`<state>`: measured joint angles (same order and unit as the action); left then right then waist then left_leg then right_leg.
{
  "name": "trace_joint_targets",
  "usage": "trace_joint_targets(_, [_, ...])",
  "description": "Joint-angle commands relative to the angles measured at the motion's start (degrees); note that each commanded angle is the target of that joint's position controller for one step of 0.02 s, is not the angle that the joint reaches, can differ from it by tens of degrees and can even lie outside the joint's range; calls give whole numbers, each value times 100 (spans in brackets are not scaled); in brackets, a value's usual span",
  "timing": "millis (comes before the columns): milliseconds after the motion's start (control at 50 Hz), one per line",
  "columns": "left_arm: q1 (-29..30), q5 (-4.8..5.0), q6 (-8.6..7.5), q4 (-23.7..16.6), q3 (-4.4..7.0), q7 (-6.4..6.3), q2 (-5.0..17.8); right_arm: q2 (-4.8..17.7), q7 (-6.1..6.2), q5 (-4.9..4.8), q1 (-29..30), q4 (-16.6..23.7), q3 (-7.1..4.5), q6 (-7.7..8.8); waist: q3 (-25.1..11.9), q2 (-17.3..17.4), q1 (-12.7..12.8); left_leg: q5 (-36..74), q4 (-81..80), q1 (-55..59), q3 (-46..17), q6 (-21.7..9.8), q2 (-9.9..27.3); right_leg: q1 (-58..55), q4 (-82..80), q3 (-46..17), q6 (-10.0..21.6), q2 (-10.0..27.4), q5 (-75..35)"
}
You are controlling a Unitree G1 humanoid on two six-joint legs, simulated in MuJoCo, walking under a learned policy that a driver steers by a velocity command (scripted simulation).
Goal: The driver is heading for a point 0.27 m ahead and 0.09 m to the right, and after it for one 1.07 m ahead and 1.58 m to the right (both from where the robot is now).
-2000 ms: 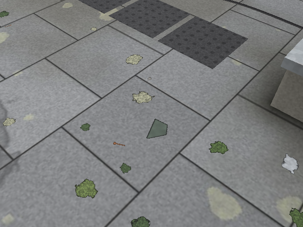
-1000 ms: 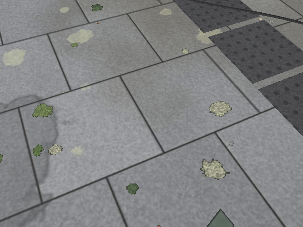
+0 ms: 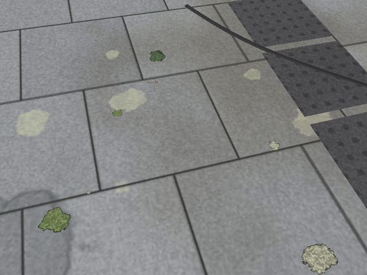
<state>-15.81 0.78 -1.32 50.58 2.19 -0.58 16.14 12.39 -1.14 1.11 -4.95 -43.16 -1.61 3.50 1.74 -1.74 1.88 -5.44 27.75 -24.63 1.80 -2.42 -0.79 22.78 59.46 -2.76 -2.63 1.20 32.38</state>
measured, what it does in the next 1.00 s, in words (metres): steps on the spot, turning right: right foot, then left foot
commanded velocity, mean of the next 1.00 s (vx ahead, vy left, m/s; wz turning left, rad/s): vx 0.05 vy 0.00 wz -0.48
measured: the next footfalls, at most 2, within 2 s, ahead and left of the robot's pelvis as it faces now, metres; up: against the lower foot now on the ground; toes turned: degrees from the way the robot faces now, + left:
right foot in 0.32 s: +0.05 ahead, -0.14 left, +0.00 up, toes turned -12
left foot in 0.80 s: +0.17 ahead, +0.06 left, +0.00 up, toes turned -29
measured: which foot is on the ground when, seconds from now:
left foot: down 0.00-0.32, up 0.34-0.78, down 0.80-1.00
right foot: up 0.00-0.30, down 0.32-0.80, up 0.82-1.00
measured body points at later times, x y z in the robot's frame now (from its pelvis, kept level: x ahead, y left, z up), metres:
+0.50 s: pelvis +0.03 -0.05 +0.01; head +0.05 -0.09 +0.46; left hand +0.18 +0.21 -0.08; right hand +0.11 -0.36 -0.11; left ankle +0.08 +0.10 -0.65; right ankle +0.01 -0.13 -0.73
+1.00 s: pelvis +0.07 -0.02 +0.01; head +0.11 -0.02 +0.46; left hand +0.34 +0.17 -0.10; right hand +0.05 -0.33 -0.09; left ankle +0.13 +0.07 -0.73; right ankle -0.02 -0.13 -0.65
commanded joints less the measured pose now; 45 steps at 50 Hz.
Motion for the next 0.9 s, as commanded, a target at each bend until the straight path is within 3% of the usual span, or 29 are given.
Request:
trace_joint_targets(20, [-643,-30,265,-135,144,-161,361,803,49,113,220,205,-219,8,-774,957,154,1145,-1255,397,-1060,-1075,1452,-141,-158,0,-144,307,-577])
trace_joint_targets(100, [-336,-44,353,-350,230,-229,434,1005,231,19,133,74,-319,-52,-787,905,5,293,-1447,520,-813,-1223,1647,54,-357,131,-51,344,-995])
trace_joint_targets(160, [32,-33,381,-567,258,-200,435,1058,356,-24,87,-18,-354,-158,-697,859,-109,-251,-1543,764,-766,-1213,1798,238,-624,190,14,415,-1070])
trace_joint_targets(220, [133,-20,371,-671,277,-131,416,1126,397,-65,98,-75,-389,-263,-689,838,-140,-177,-1419,986,-571,-1130,1851,32,-1132,377,103,336,-1043])
trace_joint_targets(260, [38,-18,362,-690,298,-58,404,1183,396,-135,154,-108,-410,-334,-706,835,-42,-45,-1177,1119,-414,-993,1845,-305,-1789,537,242,231,-1233])
trace_joint_targets(300, [-346,-58,355,-575,358,20,470,1119,391,-248,138,-176,-413,-414,-705,718,161,-188,-566,983,-67,-587,1603,-978,-2946,699,534,-13,-1936])
trace_joint_targets(320, [-421,-107,352,-618,443,8,767,904,370,-249,-125,-268,-381,-445,-494,5,98,-764,432,495,389,-83,1187,-1268,-3788,-150,840,414,-2537])
trace_joint_targets(340, [-320,-88,378,-820,558,-98,1412,579,315,-2,-178,-84,-305,-428,-317,-1716,-229,-2724,2109,-1098,873,542,269,-1862,-3954,-2133,1573,1787,-4386])
trace_joint_targets(360, [-444,-304,259,-922,539,-46,1469,795,348,15,580,145,-373,-376,-390,-1478,207,-3267,3099,-1486,-65,520,-101,-1364,-4294,-2739,2240,2127,-4312])
trace_joint_targets(380, [-202,-356,126,-976,518,-26,1343,934,364,-86,634,144,-426,-377,-371,-930,58,-2797,3585,-1531,-412,432,40,-1323,-4296,-2277,2048,1801,-4022])
trace_joint_targets(400, [175,-224,49,-1043,512,-49,1232,990,392,-116,403,18,-467,-398,-372,-652,-153,-2255,3645,-1590,-515,389,118,-1368,-4200,-1866,1689,1503,-3861])
trace_joint_targets(420, [411,-103,37,-1130,457,-68,1044,1026,435,-75,274,-125,-498,-425,-458,-466,-214,-1963,3643,-1556,-549,408,175,-1412,-4135,-1643,1460,1347,-3787])
trace_joint_targets(440, [515,-39,45,-1171,419,-97,960,1036,452,-36,229,-141,-514,-431,-508,-468,-261,-1700,3720,-1431,-541,453,156,-1361,-4097,-1507,1412,1247,-3980])
trace_joint_targets(460, [343,-11,55,-1145,392,-122,858,980,420,-45,173,-146,-512,-402,-695,-442,-257,-1410,3685,-1337,-512,464,129,-1449,-4176,-1480,1406,1121,-3406])
trace_joint_targets(480, [161,14,50,-1111,382,-142,794,931,381,-89,191,-132,-503,-358,-740,-467,-205,-1150,3442,-1415,-511,457,141,-1633,-4325,-1552,1409,1046,-2449])
trace_joint_targets(500, [98,-2,50,-1114,375,-169,774,897,369,-130,366,-91,-496,-322,-562,-542,-134,-1016,3089,-1556,-545,462,135,-1729,-4410,-1652,1411,1025,-2108])
trace_joint_targets(580, [0,-48,81,-1153,453,-241,1001,788,319,-112,650,-29,-432,-198,-483,-685,1,-969,1742,-1151,-610,600,40,-1892,-4188,-1636,1441,964,-3045])
trace_joint_targets(660, [155,-26,172,-1306,513,-185,1136,883,243,-169,538,-43,-424,-155,-540,-707,-3,-1284,1234,-437,-596,643,-104,-1502,-3947,-1936,1581,950,-3644])
trace_joint_targets(720, [392,12,237,-1437,509,-167,1109,963,191,-192,358,-50,-430,-106,-647,-736,-91,-1325,711,9,-639,581,-182,-1517,-3683,-2280,1513,878,-4201])
trace_joint_targets(760, [667,81,283,-1544,489,-189,1063,1011,148,-188,7,-126,-454,-56,-716,-709,-339,-601,-367,671,-574,466,-170,-1436,-3399,-2364,1267,655,-4126])
trace_joint_targets(780, [702,83,296,-1593,457,-206,965,1130,143,-156,-198,-182,-496,-43,-774,-585,-410,126,-865,1282,-621,363,62,-1154,-3174,-2276,1031,444,-3633])
trace_joint_targets(800, [523,2,298,-1640,367,-206,658,1470,178,-58,-420,-175,-574,-68,-1063,186,-335,798,-888,2187,-1426,1,1070,-450,-2271,-1829,738,25,-2252])
trace_joint_targets(820, [136,15,258,-1756,324,-190,422,1849,213,58,-271,-170,-622,-154,-859,1753,56,2223,-896,2581,-2803,-923,2140,915,-1266,-792,410,-971,386])
trace_joint_targets(840, [16,-61,214,-1681,461,-175,987,1540,212,73,-297,-90,-560,-151,-874,1548,-95,2240,-931,2345,-3145,-1485,2663,1218,66,-691,143,-572,697])
trace_joint_targets(860, [17,-1,229,-1572,576,-152,1266,1229,233,39,-46,22,-466,-144,-736,1098,-41,1958,-882,2146,-2544,-1361,2324,1236,613,-681,47,-389,263])
trace_joint_targets(880, [-18,19,294,-1468,600,-161,1219,1080,243,-6,220,78,-424,-164,-599,905,43,1527,-843,1994,-1945,-1067,1890,1244,803,-583,-51,-297,-112])
trace_joint_targets(900, [10,4,356,-1452,589,-170,1131,1016,261,-69,327,116,-397,-188,-499,892,11,1245,-870,1918,-1631,-931,1696,1339,951,-526,-134,-243,-432])
Keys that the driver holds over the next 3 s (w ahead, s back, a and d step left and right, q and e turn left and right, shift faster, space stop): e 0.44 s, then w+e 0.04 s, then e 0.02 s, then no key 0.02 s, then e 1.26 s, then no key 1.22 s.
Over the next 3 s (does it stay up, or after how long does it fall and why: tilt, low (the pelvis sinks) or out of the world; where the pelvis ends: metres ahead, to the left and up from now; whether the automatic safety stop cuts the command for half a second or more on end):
stays up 0.05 -0.09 0.01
